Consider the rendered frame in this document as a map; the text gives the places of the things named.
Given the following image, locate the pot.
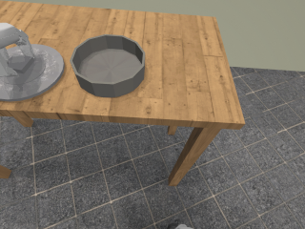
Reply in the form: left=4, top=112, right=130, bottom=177
left=70, top=34, right=146, bottom=98

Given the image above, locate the table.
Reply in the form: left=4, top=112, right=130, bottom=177
left=0, top=0, right=246, bottom=187

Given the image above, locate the lid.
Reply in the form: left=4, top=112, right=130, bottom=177
left=0, top=44, right=65, bottom=102

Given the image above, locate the left robot hand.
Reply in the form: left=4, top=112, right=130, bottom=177
left=0, top=22, right=34, bottom=77

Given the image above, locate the knob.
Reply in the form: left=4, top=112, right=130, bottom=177
left=8, top=53, right=34, bottom=73

